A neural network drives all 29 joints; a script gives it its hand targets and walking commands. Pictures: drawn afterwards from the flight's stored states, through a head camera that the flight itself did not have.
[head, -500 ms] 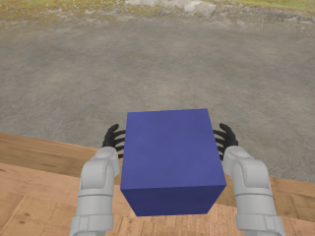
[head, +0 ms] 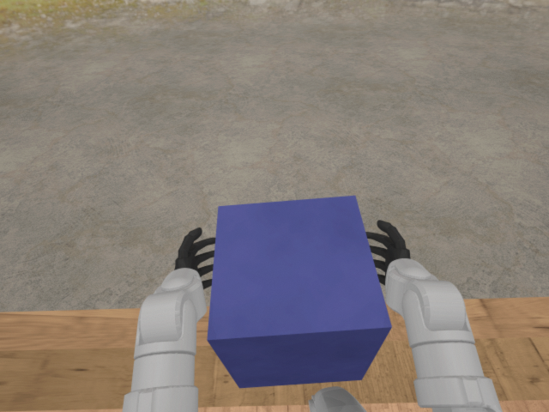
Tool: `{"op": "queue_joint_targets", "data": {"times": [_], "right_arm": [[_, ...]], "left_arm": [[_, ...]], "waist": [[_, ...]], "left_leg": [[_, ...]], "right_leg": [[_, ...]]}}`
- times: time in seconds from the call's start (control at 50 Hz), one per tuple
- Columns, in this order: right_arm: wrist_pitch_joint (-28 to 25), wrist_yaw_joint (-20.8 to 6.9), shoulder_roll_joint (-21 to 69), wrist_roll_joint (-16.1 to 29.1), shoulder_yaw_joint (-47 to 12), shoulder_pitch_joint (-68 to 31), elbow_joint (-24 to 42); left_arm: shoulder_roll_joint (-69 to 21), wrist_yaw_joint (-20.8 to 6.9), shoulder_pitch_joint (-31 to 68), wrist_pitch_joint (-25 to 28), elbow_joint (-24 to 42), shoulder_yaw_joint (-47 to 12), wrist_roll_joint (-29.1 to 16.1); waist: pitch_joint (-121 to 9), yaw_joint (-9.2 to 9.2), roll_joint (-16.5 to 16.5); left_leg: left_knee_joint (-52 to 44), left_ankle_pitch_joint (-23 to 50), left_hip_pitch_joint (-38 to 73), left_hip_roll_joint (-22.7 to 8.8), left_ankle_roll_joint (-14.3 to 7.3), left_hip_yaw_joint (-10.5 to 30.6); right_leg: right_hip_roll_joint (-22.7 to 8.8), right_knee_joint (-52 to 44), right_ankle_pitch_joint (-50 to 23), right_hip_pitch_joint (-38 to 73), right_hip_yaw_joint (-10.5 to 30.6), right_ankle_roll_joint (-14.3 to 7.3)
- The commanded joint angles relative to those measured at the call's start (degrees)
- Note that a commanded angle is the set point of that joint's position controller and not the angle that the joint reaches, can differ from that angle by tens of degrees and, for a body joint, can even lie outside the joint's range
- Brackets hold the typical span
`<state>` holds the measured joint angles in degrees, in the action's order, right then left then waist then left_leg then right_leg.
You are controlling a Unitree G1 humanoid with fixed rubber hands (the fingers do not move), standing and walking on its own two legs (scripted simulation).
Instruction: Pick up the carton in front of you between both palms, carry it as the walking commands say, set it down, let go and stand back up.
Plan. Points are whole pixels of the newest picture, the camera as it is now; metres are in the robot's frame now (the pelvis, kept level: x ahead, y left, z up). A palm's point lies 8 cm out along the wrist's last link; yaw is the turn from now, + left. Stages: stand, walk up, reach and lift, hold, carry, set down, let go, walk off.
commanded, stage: carry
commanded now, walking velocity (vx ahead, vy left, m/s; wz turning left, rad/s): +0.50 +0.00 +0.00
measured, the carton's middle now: (293, 297) +0.31 -0.04 +0.00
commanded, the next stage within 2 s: none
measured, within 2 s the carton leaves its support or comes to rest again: neither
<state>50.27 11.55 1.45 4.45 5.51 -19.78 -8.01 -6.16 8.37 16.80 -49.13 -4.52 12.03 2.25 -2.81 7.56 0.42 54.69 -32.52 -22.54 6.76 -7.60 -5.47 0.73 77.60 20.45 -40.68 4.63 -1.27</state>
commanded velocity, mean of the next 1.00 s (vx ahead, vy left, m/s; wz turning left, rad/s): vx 0.50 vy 0.00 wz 0.00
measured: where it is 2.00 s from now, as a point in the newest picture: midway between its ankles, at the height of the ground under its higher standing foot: (271, 242)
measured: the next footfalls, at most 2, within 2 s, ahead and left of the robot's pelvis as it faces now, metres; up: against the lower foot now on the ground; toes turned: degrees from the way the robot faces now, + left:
right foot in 0.20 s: +0.29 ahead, -0.10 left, -0.18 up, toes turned +5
left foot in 0.56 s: +0.61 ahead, +0.02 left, -0.35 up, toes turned +3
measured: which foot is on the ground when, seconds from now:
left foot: down 0.00-0.18, up 0.20-0.54, down 0.56-0.92, up 0.94-1.00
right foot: up 0.00-0.18, down 0.20-0.56, up 0.58-0.90, down 0.92-1.00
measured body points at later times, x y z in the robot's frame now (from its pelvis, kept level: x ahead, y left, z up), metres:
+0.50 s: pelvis +0.41 -0.05 -0.22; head +0.41 -0.05 +0.23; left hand +0.72 +0.13 -0.17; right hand +0.73 -0.18 -0.19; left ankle +0.59 +0.06 -0.91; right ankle +0.26 -0.10 -0.85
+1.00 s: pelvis +0.83 -0.08 -0.49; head +0.81 -0.06 -0.04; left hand +1.14 +0.11 -0.41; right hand +1.17 -0.19 -0.41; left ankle +0.70 +0.03 -0.97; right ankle +0.85 -0.14 -1.21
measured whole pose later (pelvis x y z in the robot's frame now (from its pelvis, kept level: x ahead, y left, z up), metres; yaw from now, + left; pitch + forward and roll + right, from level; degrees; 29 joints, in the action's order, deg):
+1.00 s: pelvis +0.83 -0.08 -0.49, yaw +0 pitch +0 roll +0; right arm 47.6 8.7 3.8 0.7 9.9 -18.3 -3.6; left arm -3.9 10.7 19.5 -48.6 -3.4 7.7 -1.0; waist -3.5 -6.9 2.9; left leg 105.9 -37.8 -31.0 3.2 -3.1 -1.1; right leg 4.6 38.6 16.7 -20.5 -2.1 -7.2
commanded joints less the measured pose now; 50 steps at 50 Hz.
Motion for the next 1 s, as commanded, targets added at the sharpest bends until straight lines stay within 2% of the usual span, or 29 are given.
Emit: {"op": "queue_joint_targets", "data": {"times": [0.0, 0.1, 0.12, 0.16, 0.18, 0.2, 0.22, 0.24, 0.26, 0.3, 0.36, 0.42, 0.48, 0.52, 0.54, 0.56, 0.58, 0.6, 0.62, 0.66, 0.72, 0.74, 0.78, 0.84, 0.88, 0.9, 0.92, 0.94, 0.98], "right_arm": [[-1.5, -7.5, 51.0, 15.8, -34.5, -38.4, 11.6], [-2.5, -7.1, 49.2, 11.8, -30.7, -30.1, 9.2], [-2.4, -6.7, 47.5, 10.3, -29.5, -27.5, 7.9], [-2.3, -6.2, 46.0, 7.5, -29.7, -23.8, 7.7], [-2.4, -5.6, 45.5, 5.1, -27.8, -26.9, 8.5], [-1.3, -4.8, 43.3, 2.5, -25.3, -25.8, 5.6], [-0.7, -4.1, 39.8, 0.3, -22.5, -21.0, 5.7], [-0.7, -3.3, 38.8, -1.7, -20.5, -20.2, 5.0], [-0.9, -2.8, 37.1, -3.3, -17.8, -19.6, 3.6], [-2.1, -3.2, 39.2, -4.0, -17.3, -19.7, 5.4], [-4.6, -4.9, 46.2, -1.2, -21.6, -28.0, 8.2], [-6.7, -5.6, 47.4, 0.4, -26.0, -27.5, 9.7], [-6.8, -5.6, 45.8, 1.7, -28.8, -27.3, 11.8], [-6.1, -5.3, 42.9, 2.9, -29.4, -24.0, 12.3], [-5.4, -5.5, 41.7, 3.4, -29.8, -24.2, 13.0], [-4.2, -5.5, 41.6, 4.1, -30.0, -23.7, 10.7], [-3.4, -5.0, 39.1, 7.0, -31.7, -25.0, 10.0], [-3.1, -4.9, 41.3, 10.6, -34.9, -28.0, 11.2], [-2.5, -5.0, 42.4, 12.3, -35.7, -29.7, 11.2], [-2.4, -5.6, 45.2, 15.2, -36.3, -35.0, 12.0], [-2.4, -7.6, 51.8, 16.7, -36.1, -38.4, 11.5], [-2.4, -8.1, 52.4, 16.2, -35.5, -39.7, 11.7], [-2.7, -8.0, 51.9, 15.2, -33.9, -36.5, 10.5], [-3.6, -7.1, 49.4, 11.1, -30.5, -28.3, 8.3], [-3.4, -6.5, 46.9, 8.8, -30.0, -22.6, 7.5], [-3.4, -5.9, 45.7, 7.3, -29.4, -23.6, 8.6], [-3.1, -5.0, 44.2, 4.7, -27.1, -25.2, 9.1], [-2.0, -4.3, 41.1, 2.3, -24.8, -23.0, 7.0], [-1.2, -2.2, 35.8, -1.3, -18.9, -17.5, 5.7]], "left_arm": [[-38.4, -1.2, 30.5, 1.2, 7.3, -29.7, -7.5], [-41.0, -2.2, 32.1, 1.5, 10.4, -35.5, -11.0], [-40.2, -2.3, 31.5, 1.2, 10.4, -36.1, -11.2], [-38.6, -2.4, 28.2, 0.7, 9.7, -36.9, -11.4], [-38.2, -2.9, 28.8, 0.4, 9.4, -36.2, -11.4], [-37.9, -2.8, 28.8, -0.3, 5.4, -37.0, -12.6], [-37.4, -2.4, 26.5, -0.4, 3.6, -38.0, -14.6], [-40.2, -2.6, 30.4, -0.4, 4.9, -40.1, -16.7], [-42.4, -2.9, 32.8, -0.7, 5.1, -41.6, -19.1], [-46.2, -4.2, 37.5, 0.3, 5.6, -43.3, -22.3], [-52.9, -6.3, 41.2, 2.3, 4.4, -44.8, -24.1], [-51.9, -6.7, 34.7, 3.6, 2.3, -42.6, -22.1], [-48.4, -5.2, 27.6, 4.4, -0.3, -39.4, -17.5], [-45.1, -4.3, 24.6, 4.0, 0.4, -37.4, -14.8], [-43.7, -3.7, 27.1, 3.9, 2.5, -37.0, -13.6], [-40.9, -2.6, 26.8, 3.2, 1.3, -33.9, -10.5], [-36.4, -1.5, 22.2, 2.1, 0.1, -30.1, -7.9], [-31.8, -0.2, 18.5, 1.6, -0.1, -26.0, -5.0], [-30.0, 0.7, 19.2, 1.1, 0.1, -23.9, -3.1], [-30.7, 0.6, 22.0, 1.2, 2.7, -22.7, -3.5], [-37.1, -1.3, 29.8, 2.2, 6.0, -27.3, -6.6], [-39.0, -1.8, 31.9, 2.6, 7.5, -29.6, -7.4], [-41.5, -2.4, 32.0, 2.9, 7.9, -32.1, -9.1], [-41.1, -2.7, 32.6, 2.8, 11.0, -36.3, -11.9], [-39.3, -2.6, 30.1, 2.4, 10.9, -37.6, -13.0], [-38.2, -2.7, 28.8, 1.9, 11.0, -37.6, -12.6], [-37.4, -2.9, 28.2, 1.1, 9.6, -37.1, -12.7], [-35.8, -2.5, 28.3, 0.5, 6.2, -37.7, -14.2], [-38.0, -2.0, 29.8, -0.1, 6.6, -40.8, -18.7]], "waist": [[-14.6, -3.70, 3.3], [-10.6, -1.95, -6.8], [-13.4, -4.63, -9.0], [-21.1, -18.64, -6.5], [-16.0, -23.84, 4.8], [-10.4, -20.27, 12.7], [-12.3, -15.04, 10.6], [-11.6, -14.04, 3.1], [-9.6, -12.97, -5.2], [-18.3, -12.16, -0.2], [-18.6, -12.48, 2.5], [-17.3, -14.44, -2.8], [-14.2, -14.44, 7.9], [-24.0, 1.86, 4.5], [-18.9, 9.27, -6.2], [-10.4, 8.85, -10.4], [-12.5, -3.43, -8.0], [-15.3, -3.84, -2.7], [-11.1, -4.03, 3.4], [-13.6, -4.93, 2.8], [-15.0, -5.48, -0.4], [-13.1, -3.47, 6.1], [-12.4, -2.51, 0.4], [-10.2, -1.46, -6.3], [-22.2, -12.47, -9.7], [-20.6, -19.40, -1.9], [-13.0, -22.45, 7.9], [-14.0, -15.37, 12.6], [-12.2, -14.82, 0.2]], "left_leg": [[-2.7, 29.1, 6.9, -15.8, -6.6, 27.2], [1.4, 19.7, -2.9, -7.9, -1.5, 11.6], [6.9, 24.1, -4.2, -7.9, -0.4, 8.2], [32.7, 51.5, -6.2, -11.7, 3.8, 3.3], [59.0, 23.5, -15.7, -4.9, 6.0, 0.7], [67.0, -10.2, -30.0, 3.3, 6.3, 1.1], [54.8, -5.5, -33.9, -0.2, 6.0, 7.0], [46.3, -4.6, -33.6, -4.4, 6.1, 10.2], [36.1, 1.0, -36.2, -7.3, 5.8, 10.7], [20.4, 10.6, -29.7, -9.2, 7.0, 12.1], [18.1, 23.8, -23.6, -7.9, 5.5, 6.9], [-12.3, 58.1, -13.3, -4.8, 4.3, 2.0], [-23.7, 58.8, 3.2, -2.2, 3.8, -1.9], [-15.5, 58.7, 31.0, -1.1, 1.4, -3.3], [-22.1, 54.9, 36.7, -5.8, -3.7, -0.4], [-22.5, 56.5, 34.4, -11.3, -5.6, 8.2], [-15.6, 71.2, 39.3, -20.8, -8.1, 25.7], [-16.9, 53.5, 35.5, -24.9, -12.6, 34.0], [-14.2, 47.6, 28.6, -20.7, -9.7, 32.0], [-18.2, 35.3, 13.5, -26.5, -14.3, 42.4], [-13.2, 42.2, 7.2, -22.8, -10.0, 33.8], [-4.9, 23.6, 6.4, -15.4, -6.3, 27.0], [-3.9, 10.3, -1.4, -10.3, -3.9, 15.4], [2.1, 17.8, -0.9, -7.8, -1.5, 10.5], [19.5, 41.0, 0.7, -10.4, 2.3, 2.6], [40.2, 46.1, -5.0, -10.0, 4.5, 0.7], [63.4, 8.0, -15.6, -1.5, 6.1, -2.6], [63.0, -8.9, -33.3, 0.5, 6.1, 5.2], [46.3, -2.8, -40.5, -6.2, 5.6, 10.4]], "right_leg": [[-2.7, -15.2, -28.9, -4.1, 0.1, -1.9], [2.9, -43.0, -44.7, 20.6, -11.1, -1.4], [5.1, -40.6, -49.1, 28.8, -15.6, -1.8], [3.0, -39.4, -42.0, 45.7, -12.8, -5.7], [-2.8, -48.1, -37.7, 48.9, -6.2, -11.2], [-6.3, -37.7, -62.1, 53.0, 2.0, -9.2], [-9.8, -41.6, -56.1, 52.5, 20.7, -12.9], [-12.7, -41.6, -42.6, 47.8, 26.5, -15.7], [-9.7, -35.7, -41.0, 45.3, 22.6, -12.3], [-16.0, -35.7, -46.7, 39.3, 33.5, -18.9], [-11.9, -31.9, -50.4, 36.5, 24.3, -13.4], [2.0, -19.8, -21.4, 28.7, 8.1, -7.9], [2.6, -17.3, -22.1, 22.5, 1.7, -7.3], [-1.6, 4.1, -40.4, 10.7, -5.7, -1.8], [2.2, 28.6, -23.3, 1.4, -10.2, 1.3], [10.2, 42.6, 22.9, -9.8, -11.9, 1.7], [6.4, 32.8, 18.8, -16.5, 0.6, 2.1], [2.0, 26.5, 15.3, -17.1, 3.0, 0.4], [-0.1, 16.2, 7.9, -18.7, 2.8, -0.9], [-2.6, -2.3, 1.1, -10.7, 5.4, 0.3], [-2.4, 0.1, -12.9, -3.5, -0.8, -0.5], [-2.9, -15.5, -29.2, -5.5, 0.4, -1.9], [0.4, -32.0, -46.3, 9.4, -7.4, -1.3], [1.9, -46.4, -46.2, 20.0, -10.9, -1.3], [4.3, -38.0, -45.3, 38.1, -15.6, -3.2], [1.9, -44.7, -41.6, 45.6, -12.9, -6.2], [-3.4, -50.5, -42.7, 45.7, -6.4, -10.5], [-10.3, -38.0, -60.4, 58.7, 10.3, -11.5], [-12.1, -37.9, -45.1, 54.5, 20.5, -14.1]]}}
